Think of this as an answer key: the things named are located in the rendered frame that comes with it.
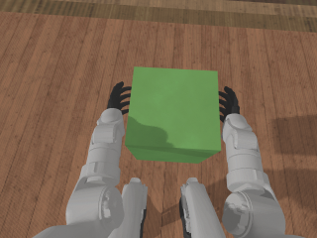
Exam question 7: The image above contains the right robot foot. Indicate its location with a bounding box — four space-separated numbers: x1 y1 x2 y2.
179 198 191 238

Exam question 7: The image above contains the left robot hand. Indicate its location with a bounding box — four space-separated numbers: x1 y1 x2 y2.
107 81 132 115

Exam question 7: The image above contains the robot left thigh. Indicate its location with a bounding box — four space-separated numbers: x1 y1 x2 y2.
108 181 148 238

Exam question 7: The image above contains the right robot hand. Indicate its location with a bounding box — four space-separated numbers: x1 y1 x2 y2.
218 86 240 123

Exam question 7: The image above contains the robot right upper arm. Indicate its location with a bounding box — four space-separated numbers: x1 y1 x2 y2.
222 191 305 238

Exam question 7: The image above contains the robot left upper arm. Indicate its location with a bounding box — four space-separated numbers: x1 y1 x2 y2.
33 184 125 238

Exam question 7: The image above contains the right robot forearm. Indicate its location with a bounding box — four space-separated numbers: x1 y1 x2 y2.
221 113 286 228

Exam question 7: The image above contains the left robot forearm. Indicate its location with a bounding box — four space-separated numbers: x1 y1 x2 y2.
65 108 125 223

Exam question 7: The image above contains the carton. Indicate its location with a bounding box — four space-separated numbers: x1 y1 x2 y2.
125 66 222 164

